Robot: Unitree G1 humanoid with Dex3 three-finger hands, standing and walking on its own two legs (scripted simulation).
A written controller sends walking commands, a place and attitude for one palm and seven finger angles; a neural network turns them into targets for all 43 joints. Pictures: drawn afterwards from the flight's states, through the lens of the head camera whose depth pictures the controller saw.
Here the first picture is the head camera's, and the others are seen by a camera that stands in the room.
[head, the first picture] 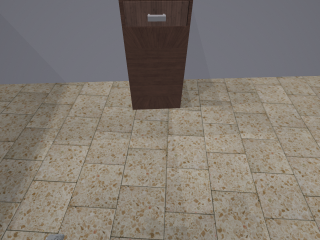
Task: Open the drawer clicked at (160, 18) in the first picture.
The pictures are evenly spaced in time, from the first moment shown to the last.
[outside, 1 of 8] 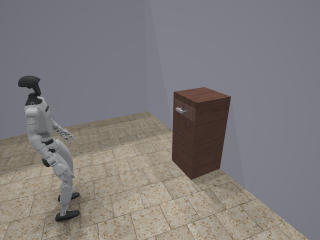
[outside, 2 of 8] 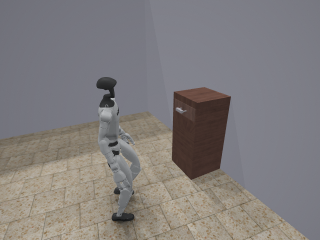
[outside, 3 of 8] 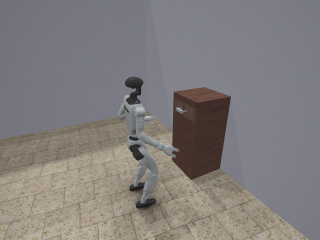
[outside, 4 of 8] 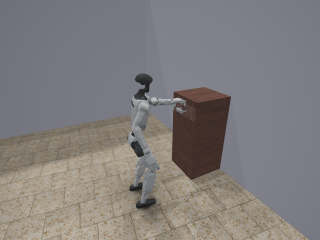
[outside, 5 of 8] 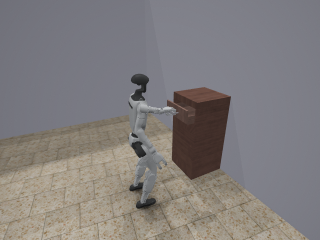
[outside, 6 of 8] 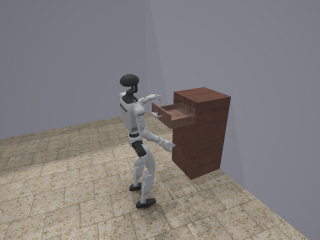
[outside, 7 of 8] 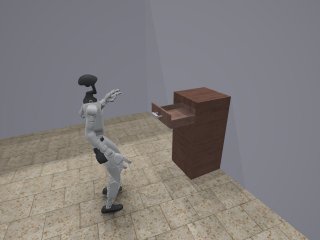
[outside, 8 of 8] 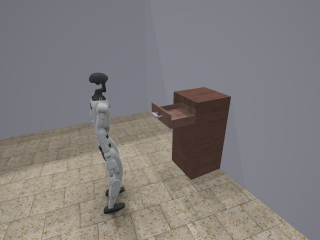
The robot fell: no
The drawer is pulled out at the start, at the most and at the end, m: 0.00 0.30 0.30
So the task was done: yes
